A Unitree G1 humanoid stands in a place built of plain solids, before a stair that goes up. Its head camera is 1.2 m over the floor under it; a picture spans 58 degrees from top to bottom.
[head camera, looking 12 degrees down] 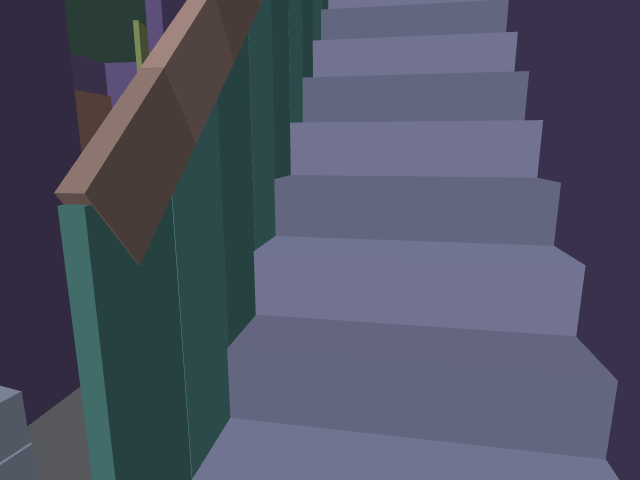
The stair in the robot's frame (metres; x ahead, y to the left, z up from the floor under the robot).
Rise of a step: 0.22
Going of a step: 0.26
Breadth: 0.99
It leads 10 degrees to the right of straight ahead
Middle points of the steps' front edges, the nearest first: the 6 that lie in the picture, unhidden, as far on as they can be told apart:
1.03 -0.23 0.65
1.29 -0.27 0.87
1.54 -0.32 1.09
1.79 -0.36 1.31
2.04 -0.41 1.52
2.30 -0.45 1.74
